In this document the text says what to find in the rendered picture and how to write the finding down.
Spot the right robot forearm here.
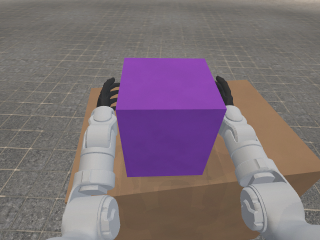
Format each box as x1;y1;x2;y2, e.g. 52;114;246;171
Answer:
218;105;305;219

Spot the robot left upper arm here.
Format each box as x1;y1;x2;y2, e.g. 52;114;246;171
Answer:
46;195;120;240

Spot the left robot forearm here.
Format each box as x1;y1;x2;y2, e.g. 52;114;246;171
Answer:
61;106;118;235

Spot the pedestal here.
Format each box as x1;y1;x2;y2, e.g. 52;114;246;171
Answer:
64;79;320;240

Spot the robot right hand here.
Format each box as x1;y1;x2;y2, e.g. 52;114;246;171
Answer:
215;76;234;106

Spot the robot left hand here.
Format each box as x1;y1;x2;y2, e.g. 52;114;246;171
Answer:
96;77;120;111

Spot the robot right upper arm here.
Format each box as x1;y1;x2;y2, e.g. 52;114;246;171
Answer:
240;181;320;240

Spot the carton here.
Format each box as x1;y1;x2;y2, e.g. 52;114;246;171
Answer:
115;57;227;177

